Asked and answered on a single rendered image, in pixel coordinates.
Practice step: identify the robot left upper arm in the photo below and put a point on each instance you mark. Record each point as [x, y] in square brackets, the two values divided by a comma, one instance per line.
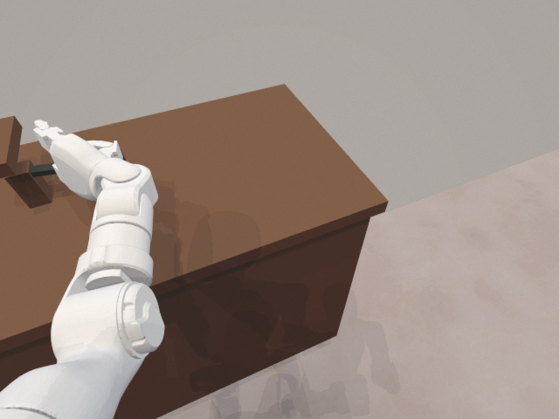
[100, 338]

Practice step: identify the left robot hand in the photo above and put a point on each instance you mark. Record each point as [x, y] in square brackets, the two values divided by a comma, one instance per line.
[74, 158]

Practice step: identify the counter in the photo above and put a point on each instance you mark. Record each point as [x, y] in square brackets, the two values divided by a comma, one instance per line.
[257, 231]

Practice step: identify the tap lever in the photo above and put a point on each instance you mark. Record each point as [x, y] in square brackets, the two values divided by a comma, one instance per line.
[46, 169]

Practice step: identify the left robot forearm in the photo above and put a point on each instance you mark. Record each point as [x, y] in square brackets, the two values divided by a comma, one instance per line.
[121, 230]

